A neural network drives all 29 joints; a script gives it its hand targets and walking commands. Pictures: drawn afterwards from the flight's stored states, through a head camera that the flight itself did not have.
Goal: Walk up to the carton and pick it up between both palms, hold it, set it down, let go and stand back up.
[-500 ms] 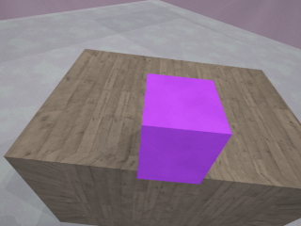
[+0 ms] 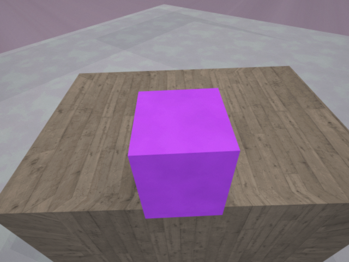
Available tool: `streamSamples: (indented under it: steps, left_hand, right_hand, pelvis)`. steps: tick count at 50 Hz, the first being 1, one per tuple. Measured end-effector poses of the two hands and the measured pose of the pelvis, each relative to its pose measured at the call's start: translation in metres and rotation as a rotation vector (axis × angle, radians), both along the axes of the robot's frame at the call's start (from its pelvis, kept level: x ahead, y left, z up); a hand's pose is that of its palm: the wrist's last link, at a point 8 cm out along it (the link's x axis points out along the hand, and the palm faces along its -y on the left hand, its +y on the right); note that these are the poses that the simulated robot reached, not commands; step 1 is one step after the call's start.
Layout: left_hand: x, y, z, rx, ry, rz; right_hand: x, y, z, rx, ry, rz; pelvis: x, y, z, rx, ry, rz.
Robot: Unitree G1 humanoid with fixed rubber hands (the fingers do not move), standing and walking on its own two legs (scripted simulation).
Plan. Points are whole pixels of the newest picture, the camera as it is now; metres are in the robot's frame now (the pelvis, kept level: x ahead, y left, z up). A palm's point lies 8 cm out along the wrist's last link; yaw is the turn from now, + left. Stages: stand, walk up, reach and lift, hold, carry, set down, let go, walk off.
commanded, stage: walk up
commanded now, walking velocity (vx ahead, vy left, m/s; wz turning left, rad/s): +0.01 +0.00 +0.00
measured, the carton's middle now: (181, 154) +0.38 -0.02 +0.07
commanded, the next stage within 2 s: stand in 1.88 s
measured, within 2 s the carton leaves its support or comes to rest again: neither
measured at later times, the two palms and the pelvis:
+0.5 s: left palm out of the picture -0.04 +0.17 -0.14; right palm out of the picture +0.03 -0.23 -0.13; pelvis +0.01 -0.02 +0.01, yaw +1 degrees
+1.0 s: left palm out of the picture -0.04 +0.23 -0.15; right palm out of the picture -0.06 -0.24 -0.14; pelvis -0.05 -0.01 -0.01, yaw +0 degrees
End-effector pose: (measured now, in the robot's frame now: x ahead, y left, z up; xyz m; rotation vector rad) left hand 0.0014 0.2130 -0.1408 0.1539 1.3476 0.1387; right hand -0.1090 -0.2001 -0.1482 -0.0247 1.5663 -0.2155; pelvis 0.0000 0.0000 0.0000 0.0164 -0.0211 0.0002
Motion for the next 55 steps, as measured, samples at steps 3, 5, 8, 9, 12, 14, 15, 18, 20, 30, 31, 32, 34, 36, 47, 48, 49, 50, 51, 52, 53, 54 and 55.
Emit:
streamSamples:
  steps: [3,5,8,9,12,14,15,18,20,30,31,32,34,36,47,48,49,50,51,52,53,54,55]
  left_hand:
    - [0.020,-0.010,0.005,0.020,-0.044,0.026]
    - [0.023,-0.017,0.007,0.030,-0.042,0.037]
    - [0.012,-0.027,0.008,0.030,-0.007,0.055]
    - [0.004,-0.031,0.009,0.023,0.012,0.060]
    - [-0.023,-0.044,0.009,-0.005,0.088,0.072]
    - [-0.039,-0.051,0.007,-0.029,0.135,0.079]
    - [-0.046,-0.055,0.006,-0.042,0.153,0.082]
    - [-0.058,-0.059,0.000,-0.077,0.184,0.093]
    - [-0.057,-0.058,-0.001,-0.090,0.179,0.099]
    - [-0.029,-0.032,0.002,-0.066,0.096,0.062]
    - [-0.028,-0.030,0.003,-0.061,0.093,0.060]
    - [-0.026,-0.027,0.004,-0.056,0.091,0.057]
    - [-0.026,-0.023,0.006,-0.047,0.093,0.052]
    - [-0.026,-0.020,0.007,-0.040,0.094,0.052]
    - [-0.035,0.008,-0.008,0.025,0.093,0.034]
    - [-0.038,0.011,-0.011,0.034,0.093,0.028]
    - [-0.040,0.013,-0.013,0.042,0.092,0.021]
    - [-0.041,0.013,-0.014,0.048,0.090,0.016]
    - [-0.043,0.012,-0.013,0.050,0.084,0.012]
    - [-0.044,0.009,-0.011,0.049,0.073,0.013]
    - [-0.044,0.006,-0.008,0.047,0.057,0.019]
    - [-0.046,0.001,-0.005,0.045,0.037,0.029]
    - [-0.048,-0.004,-0.003,0.043,0.015,0.040]
  right_hand:
    - [0.009,-0.010,0.001,0.020,0.047,0.028]
    - [0.025,-0.017,0.003,0.022,0.039,0.047]
    - [0.056,-0.029,0.005,0.012,0.009,0.091]
    - [0.067,-0.032,0.005,0.007,-0.005,0.107]
    - [0.103,-0.040,0.006,-0.013,-0.070,0.145]
    - [0.124,-0.040,0.006,-0.024,-0.120,0.161]
    - [0.133,-0.039,0.006,-0.028,-0.144,0.166]
    - [0.149,-0.037,0.007,-0.051,-0.197,0.169]
    - [0.150,-0.035,0.012,-0.063,-0.213,0.165]
    - [0.105,-0.015,0.015,-0.031,-0.142,0.123]
    - [0.097,-0.011,0.015,-0.023,-0.127,0.117]
    - [0.090,-0.008,0.014,-0.014,-0.112,0.111]
    - [0.077,-0.002,0.013,0.001,-0.084,0.103]
    - [0.065,0.004,0.013,0.015,-0.058,0.094]
    - [0.045,-0.019,0.006,-0.073,-0.070,0.073]
    - [0.046,-0.026,0.005,-0.090,-0.087,0.073]
    - [0.047,-0.032,0.004,-0.106,-0.105,0.072]
    - [0.049,-0.038,0.003,-0.119,-0.123,0.072]
    - [0.050,-0.043,0.003,-0.126,-0.142,0.074]
    - [0.052,-0.047,0.003,-0.127,-0.158,0.080]
    - [0.054,-0.051,0.003,-0.124,-0.171,0.088]
    - [0.057,-0.054,0.001,-0.116,-0.183,0.096]
    - [0.061,-0.057,-0.001,-0.104,-0.194,0.104]
  pelvis:
    - [0.012,-0.012,0.001,-0.017,0.011,0.012]
    - [0.015,-0.020,0.002,-0.016,0.021,0.014]
    - [0.015,-0.027,0.005,-0.012,0.025,0.026]
    - [0.015,-0.028,0.007,-0.012,0.025,0.027]
    - [0.013,-0.029,0.009,-0.012,0.021,0.033]
    - [0.012,-0.028,0.009,-0.016,0.015,0.035]
    - [0.011,-0.027,0.009,-0.020,0.011,0.034]
    - [0.010,-0.023,0.007,-0.025,-0.010,0.033]
    - [0.011,-0.021,0.009,-0.020,-0.017,0.028]
    - [0.010,-0.012,0.015,-0.021,-0.029,0.014]
    - [0.009,-0.011,0.015,-0.020,-0.029,0.013]
    - [0.008,-0.011,0.015,-0.019,-0.028,0.011]
    - [0.007,-0.009,0.015,-0.019,-0.027,0.012]
    - [0.006,-0.008,0.016,-0.019,-0.027,0.011]
    - [-0.033,-0.005,-0.001,-0.015,-0.011,0.000]
    - [-0.038,-0.007,-0.003,-0.013,-0.012,-0.003]
    - [-0.043,-0.008,-0.005,-0.011,-0.013,-0.004]
    - [-0.047,-0.010,-0.007,-0.011,-0.015,-0.003]
    - [-0.051,-0.013,-0.007,-0.012,-0.014,0.000]
    - [-0.053,-0.016,-0.006,-0.013,-0.010,0.003]
    - [-0.055,-0.019,-0.005,-0.012,-0.005,0.003]
    - [-0.056,-0.022,-0.005,-0.009,0.002,0.002]
    - [-0.058,-0.025,-0.005,-0.003,0.008,0.001]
